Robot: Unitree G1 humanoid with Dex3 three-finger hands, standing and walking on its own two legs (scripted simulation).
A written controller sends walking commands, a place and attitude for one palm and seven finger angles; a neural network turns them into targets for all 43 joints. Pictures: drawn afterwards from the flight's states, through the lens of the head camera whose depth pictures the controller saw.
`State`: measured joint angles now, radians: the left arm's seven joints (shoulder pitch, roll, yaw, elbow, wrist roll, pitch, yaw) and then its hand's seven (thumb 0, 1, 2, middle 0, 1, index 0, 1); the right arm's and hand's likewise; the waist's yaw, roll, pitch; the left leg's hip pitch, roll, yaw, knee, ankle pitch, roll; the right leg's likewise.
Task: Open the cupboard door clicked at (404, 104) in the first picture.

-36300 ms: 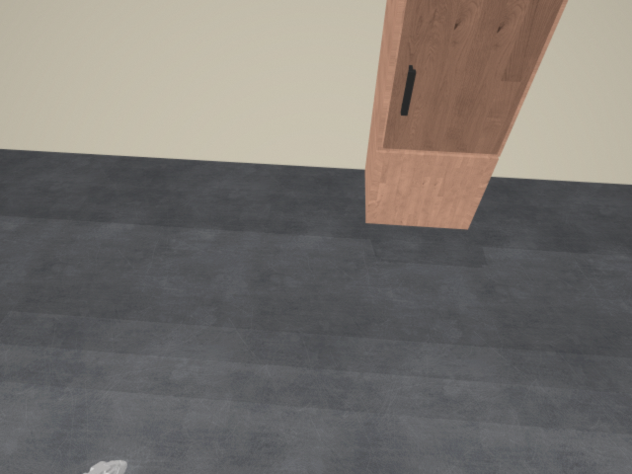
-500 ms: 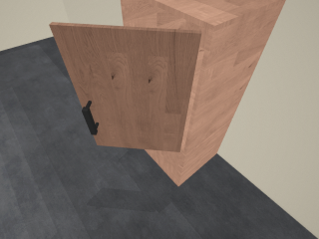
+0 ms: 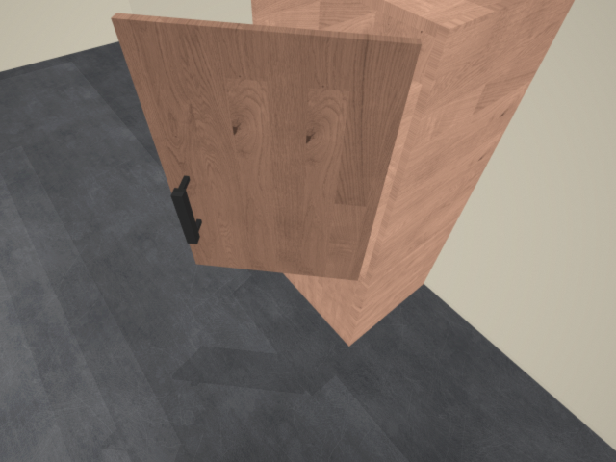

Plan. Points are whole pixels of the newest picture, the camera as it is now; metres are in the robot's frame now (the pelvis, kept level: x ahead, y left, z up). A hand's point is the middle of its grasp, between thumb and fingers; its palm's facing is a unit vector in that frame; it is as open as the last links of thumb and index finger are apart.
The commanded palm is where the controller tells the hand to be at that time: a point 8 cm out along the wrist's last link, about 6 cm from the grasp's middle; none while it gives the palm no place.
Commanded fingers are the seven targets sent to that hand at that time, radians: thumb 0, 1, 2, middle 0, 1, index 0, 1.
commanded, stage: shuffle to correct the standing spot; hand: left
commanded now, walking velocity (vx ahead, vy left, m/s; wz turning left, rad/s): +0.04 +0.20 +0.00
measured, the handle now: (189, 210) +0.56 +0.29 -0.10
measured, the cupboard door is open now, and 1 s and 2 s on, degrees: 45 45 45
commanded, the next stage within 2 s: come to a stop and stand still in 0.38 s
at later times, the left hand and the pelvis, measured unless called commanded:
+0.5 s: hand out of the picture -0.01 +0.26 -0.18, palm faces +0.06 -0.97 -0.22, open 7.4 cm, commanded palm none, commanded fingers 0.00 0.90 0.90 -0.20 -0.30 -0.20 -0.30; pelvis +0.00 +0.07 +0.00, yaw -1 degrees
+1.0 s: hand out of the picture +0.06 +0.27 -0.16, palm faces -0.04 -0.97 -0.23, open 7.3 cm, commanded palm none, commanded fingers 0.00 0.90 0.90 -0.20 -0.30 -0.20 -0.30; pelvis +0.01 +0.10 +0.00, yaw -1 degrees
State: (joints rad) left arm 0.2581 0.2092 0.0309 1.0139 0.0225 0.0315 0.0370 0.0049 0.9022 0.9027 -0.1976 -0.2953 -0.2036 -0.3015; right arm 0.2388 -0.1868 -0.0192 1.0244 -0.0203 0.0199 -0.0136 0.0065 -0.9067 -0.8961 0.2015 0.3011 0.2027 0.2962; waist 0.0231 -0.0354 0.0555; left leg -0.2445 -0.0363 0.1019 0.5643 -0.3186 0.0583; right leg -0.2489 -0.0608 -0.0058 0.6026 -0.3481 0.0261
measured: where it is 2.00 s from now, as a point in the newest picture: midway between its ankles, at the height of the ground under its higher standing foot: outside the picture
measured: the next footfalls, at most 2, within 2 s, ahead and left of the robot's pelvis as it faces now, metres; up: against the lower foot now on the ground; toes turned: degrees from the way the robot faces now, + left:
left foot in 0.52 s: +0.04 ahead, +0.21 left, +0.00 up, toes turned +3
right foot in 0.84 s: +0.04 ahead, +0.01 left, +0.00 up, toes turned -2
